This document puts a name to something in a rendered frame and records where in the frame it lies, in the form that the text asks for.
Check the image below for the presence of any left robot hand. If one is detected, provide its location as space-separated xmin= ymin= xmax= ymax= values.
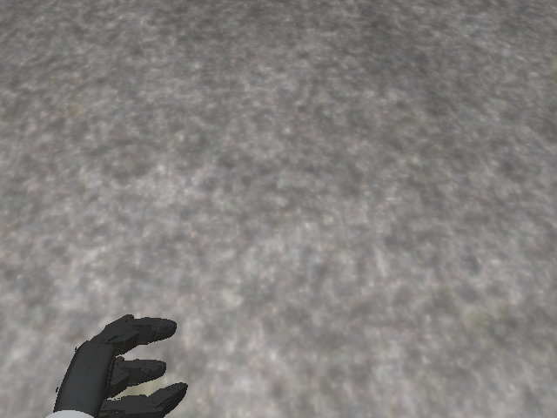
xmin=53 ymin=314 xmax=188 ymax=418

